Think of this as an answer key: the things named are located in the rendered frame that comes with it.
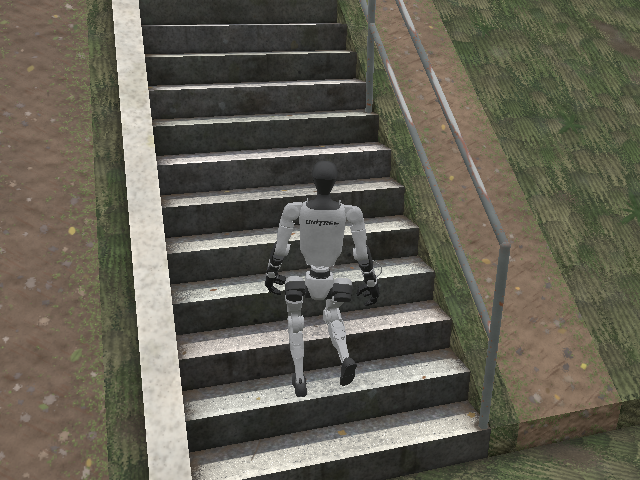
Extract stairs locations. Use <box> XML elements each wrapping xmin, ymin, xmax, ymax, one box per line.
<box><xmin>139</xmin><ymin>0</ymin><xmax>491</xmax><ymax>480</ymax></box>

